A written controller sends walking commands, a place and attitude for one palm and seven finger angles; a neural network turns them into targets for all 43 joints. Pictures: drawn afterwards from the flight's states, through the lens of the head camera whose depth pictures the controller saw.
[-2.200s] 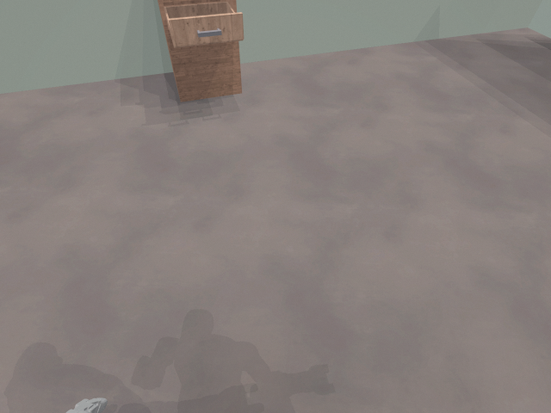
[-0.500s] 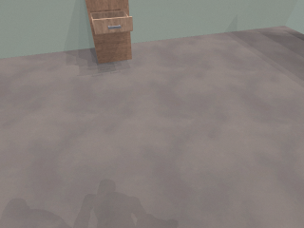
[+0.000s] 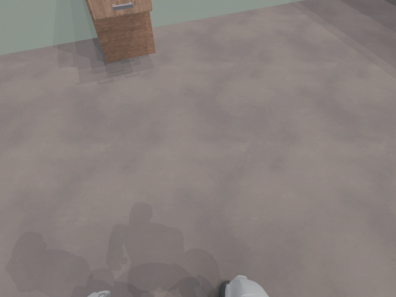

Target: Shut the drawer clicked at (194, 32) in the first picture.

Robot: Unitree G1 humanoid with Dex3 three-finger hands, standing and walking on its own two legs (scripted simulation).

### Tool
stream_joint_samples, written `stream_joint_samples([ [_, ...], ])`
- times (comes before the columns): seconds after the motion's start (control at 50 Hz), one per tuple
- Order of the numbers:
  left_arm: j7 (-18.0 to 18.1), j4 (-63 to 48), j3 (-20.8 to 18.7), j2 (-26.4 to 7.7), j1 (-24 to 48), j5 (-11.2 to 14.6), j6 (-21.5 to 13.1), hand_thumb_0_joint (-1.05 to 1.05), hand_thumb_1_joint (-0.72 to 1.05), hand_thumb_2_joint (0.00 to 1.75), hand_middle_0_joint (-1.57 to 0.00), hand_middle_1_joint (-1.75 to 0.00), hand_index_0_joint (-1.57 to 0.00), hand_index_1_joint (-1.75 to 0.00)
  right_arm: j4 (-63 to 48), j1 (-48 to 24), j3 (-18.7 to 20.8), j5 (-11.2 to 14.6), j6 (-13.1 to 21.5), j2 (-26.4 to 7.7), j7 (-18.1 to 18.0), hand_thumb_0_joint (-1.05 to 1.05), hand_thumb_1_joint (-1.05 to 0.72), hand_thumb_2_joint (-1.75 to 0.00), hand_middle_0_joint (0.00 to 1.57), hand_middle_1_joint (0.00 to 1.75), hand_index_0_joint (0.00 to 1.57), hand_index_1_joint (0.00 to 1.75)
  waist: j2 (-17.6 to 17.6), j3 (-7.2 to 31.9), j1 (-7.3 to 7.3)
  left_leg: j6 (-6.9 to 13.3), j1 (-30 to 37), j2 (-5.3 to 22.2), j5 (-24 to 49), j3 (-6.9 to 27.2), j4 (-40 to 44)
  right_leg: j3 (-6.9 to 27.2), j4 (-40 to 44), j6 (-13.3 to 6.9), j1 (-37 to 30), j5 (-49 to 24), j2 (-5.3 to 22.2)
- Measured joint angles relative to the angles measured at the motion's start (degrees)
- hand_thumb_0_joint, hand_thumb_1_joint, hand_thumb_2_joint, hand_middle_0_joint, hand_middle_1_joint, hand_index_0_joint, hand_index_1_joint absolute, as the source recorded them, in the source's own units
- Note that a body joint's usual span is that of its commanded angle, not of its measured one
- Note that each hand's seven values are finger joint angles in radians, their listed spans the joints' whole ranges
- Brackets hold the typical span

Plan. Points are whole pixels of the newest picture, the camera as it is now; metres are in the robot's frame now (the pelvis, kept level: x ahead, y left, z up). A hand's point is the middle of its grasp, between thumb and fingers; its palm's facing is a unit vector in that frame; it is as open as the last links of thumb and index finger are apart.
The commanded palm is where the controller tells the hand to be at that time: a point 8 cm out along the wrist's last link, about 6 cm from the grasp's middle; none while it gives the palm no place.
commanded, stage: walk to a spot facing it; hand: left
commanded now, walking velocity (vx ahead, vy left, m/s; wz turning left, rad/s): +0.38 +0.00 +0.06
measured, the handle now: (122, 5) +1.75 +0.49 -0.21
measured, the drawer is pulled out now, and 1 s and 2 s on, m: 0.26 0.26 0.26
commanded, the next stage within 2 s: none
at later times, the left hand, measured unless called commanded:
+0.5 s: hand out of the picture +0.15 +0.19 -0.18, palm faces +0.14 -0.98 -0.13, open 7.4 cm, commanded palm none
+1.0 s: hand (146, 147) +0.56 +0.17 -0.15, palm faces +0.01 -0.97 -0.23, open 7.4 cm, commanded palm none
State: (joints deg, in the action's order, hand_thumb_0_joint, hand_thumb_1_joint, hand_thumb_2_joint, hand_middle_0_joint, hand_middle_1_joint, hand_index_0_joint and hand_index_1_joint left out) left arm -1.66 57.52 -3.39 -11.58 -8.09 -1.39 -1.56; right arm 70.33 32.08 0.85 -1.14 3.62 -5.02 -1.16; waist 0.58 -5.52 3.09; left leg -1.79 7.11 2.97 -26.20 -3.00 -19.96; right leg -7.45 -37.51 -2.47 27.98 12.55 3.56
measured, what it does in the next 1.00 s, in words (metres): walks ahead: right foot, then left foot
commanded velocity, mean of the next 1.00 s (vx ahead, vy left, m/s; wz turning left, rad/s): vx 0.38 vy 0.00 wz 0.03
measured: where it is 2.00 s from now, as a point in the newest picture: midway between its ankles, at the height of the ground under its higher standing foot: (197, 168)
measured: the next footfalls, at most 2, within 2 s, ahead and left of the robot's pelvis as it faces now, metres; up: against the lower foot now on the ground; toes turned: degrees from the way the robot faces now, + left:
right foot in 0.02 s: +0.16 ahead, -0.12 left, +0.00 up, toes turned -8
left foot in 0.46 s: +0.33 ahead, +0.13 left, +0.00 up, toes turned +13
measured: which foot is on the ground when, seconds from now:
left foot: down 0.00-0.04, up 0.06-0.44, down 0.46-0.96, up 0.98-1.00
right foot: up 0.00-0.00, down 0.02-0.46, up 0.48-0.92, down 0.94-1.00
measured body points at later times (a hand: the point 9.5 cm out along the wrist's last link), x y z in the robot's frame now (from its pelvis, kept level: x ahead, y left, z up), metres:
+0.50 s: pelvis +0.22 +0.02 +0.00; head +0.23 +0.06 +0.45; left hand +0.14 +0.24 -0.17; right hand +0.37 -0.20 -0.11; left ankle +0.29 +0.12 -0.72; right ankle +0.12 -0.11 -0.69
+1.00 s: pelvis +0.45 -0.02 +0.00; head +0.48 -0.03 +0.45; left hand +0.56 +0.23 -0.13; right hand +0.34 -0.22 -0.16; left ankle +0.30 +0.11 -0.68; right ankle +0.52 -0.11 -0.72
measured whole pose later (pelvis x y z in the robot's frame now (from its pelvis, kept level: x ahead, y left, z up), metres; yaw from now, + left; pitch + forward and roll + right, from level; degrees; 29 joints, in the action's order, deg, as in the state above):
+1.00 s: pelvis +0.45 -0.02 +0.00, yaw +2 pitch -1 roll +1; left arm -1.3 57.7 -3.8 -10.8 -6.2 -1.8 -4.3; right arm 67.9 26.0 2.4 -0.8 1.8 -7.5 0.2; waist 1.2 -4.7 2.9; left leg -0.4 -8.2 5.2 -28.7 -6.0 -49.5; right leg -9.0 -37.3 -3.0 22.7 13.2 4.1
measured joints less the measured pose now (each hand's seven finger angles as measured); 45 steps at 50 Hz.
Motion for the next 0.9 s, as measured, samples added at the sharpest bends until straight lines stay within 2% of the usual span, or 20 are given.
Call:
stream_joint_samples([
  [0.02, 0.07, -0.64, -0.04, -0.33, 0.50, -0.18, -0.95, 0.01, 0.92, 0.90, -0.20, -0.30, -0.19, -0.30, 0.25, 0.40, 0.19, 0.18, -0.25, -0.04, 0.19, 0.01, -0.90, -0.90, 0.20, 0.30, 0.20, 0.30, -0.15, -0.04, -0.09, 0.15, -1.46, 0.37, -2.38, 0.09, -5.61, -0.31, 2.20, -0.65, -1.93, -2.30, -0.22],
  [0.04, 0.39, -1.07, -0.22, -0.37, 1.15, -0.35, -1.93, 0.01, 0.92, 0.90, -0.20, -0.30, -0.19, -0.30, 0.34, 0.00, 0.35, 0.52, -0.66, -0.21, 0.38, 0.01, -0.90, -0.90, 0.20, 0.30, 0.20, 0.30, -0.02, -0.31, -0.26, 0.96, -5.14, 0.96, -3.29, 0.52, -15.45, -0.83, 0.31, -0.91, -1.87, -3.28, -0.22],
  [0.08, 0.91, -1.44, -0.24, -0.05, 1.70, -0.08, -3.00, 0.00, 0.92, 0.90, -0.20, -0.30, -0.19, -0.30, -0.12, -2.34, 0.84, 0.90, -1.56, -1.03, 0.68, 0.01, -0.90, -0.90, 0.20, 0.30, 0.20, 0.30, 0.35, -0.69, -0.48, 2.79, -14.61, 0.91, -2.28, 2.55, -37.25, -1.96, -2.93, -1.09, -2.90, 0.68, -0.39],
  [0.1, 1.16, -1.33, -0.11, 0.17, 1.42, -0.02, -3.12, 0.00, 0.92, 0.90, -0.20, -0.30, -0.19, -0.30, -0.69, -4.02, 1.20, 0.80, -1.94, -1.62, 0.82, 0.01, -0.90, -0.90, 0.20, 0.30, 0.20, 0.30, 0.36, -0.47, -0.70, 3.31, -19.11, 0.93, -0.49, 2.65, -44.97, -2.22, -2.60, -1.10, -4.14, 2.16, -0.66],
  [0.12, 1.48, -0.95, 0.02, 0.47, 0.92, -0.05, -3.06, 0.00, 0.92, 0.90, -0.20, -0.30, -0.19, -0.30, -1.61, -5.88, 1.57, 0.59, -2.18, -2.28, 0.91, 0.01, -0.90, -0.90, 0.20, 0.30, 0.20, 0.30, 0.37, -0.12, -0.75, 3.59, -23.23, 1.25, 1.40, 2.37, -49.82, -2.45, -1.51, -1.04, -5.58, 2.88, -0.95],
  [0.16, 2.01, 0.34, 0.34, 1.29, -0.61, -0.30, -2.72, 0.00, 0.91, 0.90, -0.20, -0.30, -0.19, -0.30, -4.10, -9.68, 2.13, 0.10, -2.33, -3.61, 0.97, 0.01, -0.91, -0.90, 0.20, 0.30, 0.20, 0.30, 0.41, 1.03, -0.52, 3.35, -30.10, 2.45, 4.53, 1.37, -52.33, -2.91, 1.74, -0.60, -8.59, 2.58, -1.43],
  [0.2, 2.65, 1.70, 0.07, 1.94, -2.63, -0.34, -2.43, 0.00, 0.92, 0.90, -0.20, -0.30, -0.20, -0.30, -6.78, -13.20, 2.55, -0.17, -2.29, -4.56, 1.07, 0.01, -0.91, -0.90, 0.20, 0.30, 0.20, 0.30, 0.37, 2.51, -0.35, 2.56, -34.84, 3.72, 6.73, 0.40, -48.92, -3.25, 5.10, -0.55, -11.49, 2.39, -1.95],
  [0.26, 2.52, 3.44, 0.09, 1.49, -5.63, -0.52, -2.16, -0.01, 0.94, 0.90, -0.20, -0.30, -0.20, -0.30, -10.18, -17.61, 2.95, -0.23, -2.13, -5.11, 1.60, 0.01, -0.91, -0.90, 0.19, 0.29, 0.19, 0.29, 0.02, 4.35, -0.82, 1.49, -38.14, 5.09, 10.26, -0.97, -39.50, -3.56, 9.39, -0.29, -15.63, 2.50, -2.60],
  [0.34, 1.88, 4.75, 0.55, 1.29, -9.29, -0.59, -2.21, 0.00, 0.94, 0.90, -0.20, -0.30, -0.20, -0.30, -12.76, -22.18, 2.90, -0.19, -1.82, -5.26, 2.63, 0.01, -0.91, -0.90, 0.19, 0.29, 0.19, 0.29, -0.61, 5.02, -2.86, 1.12, -37.23, 5.18, 13.46, -2.25, -26.81, -3.71, 12.45, 0.69, -20.56, 4.07, -3.01],
  [0.42, 1.70, 5.71, 0.67, 1.35, -13.02, -0.58, -2.06, 0.00, 0.92, 0.90, -0.20, -0.30, -0.20, -0.30, -14.01, -24.99, 2.45, -0.12, -1.43, -5.08, 3.19, 0.00, -0.91, -0.90, 0.19, 0.29, 0.19, 0.29, -1.47, 4.48, -5.05, 1.86, -32.81, 3.72, 13.17, -3.81, -18.42, -3.82, 12.32, 2.45, -24.75, 7.67, -2.54],
  [0.46, 1.62, 6.29, 0.59, 1.57, -15.06, -0.38, -1.67, 0.00, 0.92, 0.90, -0.20, -0.30, -0.20, -0.30, -14.73, -25.73, 2.12, -0.38, -0.44, -5.00, 3.09, 0.00, -0.91, -0.90, 0.19, 0.29, 0.19, 0.30, -1.99, 3.99, -5.40, 3.25, -29.33, 2.50, 14.29, -4.80, -14.29, -3.17, 7.01, 3.06, -24.31, 11.29, -1.29],
  [0.5, 1.38, 7.17, 0.55, 1.50, -15.20, -0.13, -0.54, 0.00, 0.91, 0.90, -0.20, -0.30, -0.19, -0.30, -15.07, -26.02, 1.83, -0.54, 0.66, -4.23, 2.54, 0.00, -0.91, -0.90, 0.19, 0.29, 0.19, 0.30, -3.11, 2.78, -5.24, 4.85, -28.62, 1.52, 13.03, -5.96, -16.74, 0.13, -9.12, 2.22, -18.61, 15.04, -0.28],
  [0.54, 1.15, 7.56, 0.42, 1.29, -14.64, -0.14, 0.21, 0.00, 0.91, 0.90, -0.20, -0.30, -0.19, -0.30, -14.85, -24.66, 1.39, -0.31, 0.87, -3.33, 1.92, 0.00, -0.91, -0.90, 0.20, 0.29, 0.20, 0.30, -3.56, 2.50, -4.96, 5.23, -26.33, 0.84, 11.56, -6.70, -15.59, 2.48, -23.57, 1.63, -11.83, 13.53, -0.25],
  [0.56, 0.97, 7.52, 0.23, 1.15, -14.12, -0.29, 0.38, 0.00, 0.91, 0.90, -0.20, -0.30, -0.19, -0.30, -14.39, -23.58, 1.25, -0.24, 0.88, -2.85, 1.64, 0.00, -0.91, -0.90, 0.20, 0.29, 0.20, 0.30, -3.72, 2.52, -4.80, 4.99, -24.78, 0.44, 11.61, -6.91, -13.84, 2.87, -27.59, 1.63, -8.93, 11.48, 0.15],
  [0.6, 0.75, 6.77, -0.10, 1.06, -12.88, -0.58, 0.57, 0.00, 0.91, 0.90, -0.20, -0.30, -0.19, -0.30, -13.34, -21.12, 2.10, 0.46, 1.16, -2.32, 0.58, -0.01, -0.93, -0.90, 0.20, 0.30, 0.20, 0.30, -3.78, 2.80, -4.58, 4.82, -21.67, -0.43, 12.37, -7.22, -9.65, 3.35, -30.19, 2.00, -4.13, 7.53, 1.36],
  [0.68, 0.55, 4.57, -0.49, 1.35, -10.13, -0.90, 0.84, 0.00, 0.91, 0.90, -0.20, -0.30, -0.19, -0.30, -10.58, -16.68, 2.65, 0.40, 1.09, -4.00, 0.04, -0.02, -0.96, -0.90, 0.20, 0.30, 0.20, 0.30, -3.42, 3.62, -4.16, 4.99, -16.18, -1.80, 13.32, -7.65, -2.34, 3.90, -26.12, 3.28, 2.14, 1.75, 3.78],
  [0.76, 0.43, 3.29, -0.66, 1.26, -6.55, -0.88, 1.25, 0.00, 0.91, 0.90, -0.20, -0.30, -0.19, -0.30, -7.73, -12.40, 2.33, 0.33, 0.64, -4.17, 0.27, -0.01, -0.94, -0.90, 0.20, 0.30, 0.20, 0.30, -3.08, 3.65, -3.33, 4.18, -11.46, -2.34, 12.70, -7.75, 2.01, 3.50, -17.34, 4.31, 4.17, -1.76, 5.11],
  [0.82, 0.31, 2.79, -0.72, 0.73, -3.69, -0.69, 1.46, 0.00, 0.92, 0.90, -0.20, -0.30, -0.19, -0.30, -6.15, -9.74, 2.09, 0.08, 0.36, -3.62, 0.48, 0.00, -0.93, -0.90, 0.20, 0.30, 0.20, 0.30, -2.68, 3.12, -2.07, 3.04, -8.56, -2.13, 10.95, -7.80, 3.03, 2.65, -9.07, 4.19, 3.19, -2.51, 4.96],
  [0.9, 0.07, 1.87, -0.68, 0.43, -0.25, -0.53, 1.07, 0.00, 0.92, 0.90, -0.20, -0.30, -0.19, -0.30, -4.40, -6.89, 1.89, -0.40, -0.14, -2.98, 0.71, 0.00, -0.92, -0.90, 0.20, 0.30, 0.20, 0.30, -1.47, 2.27, -0.20, 0.87, -5.72, -0.89, 6.56, -8.04, 1.16, 1.16, -0.68, 2.95, -0.13, -1.58, 3.20],
])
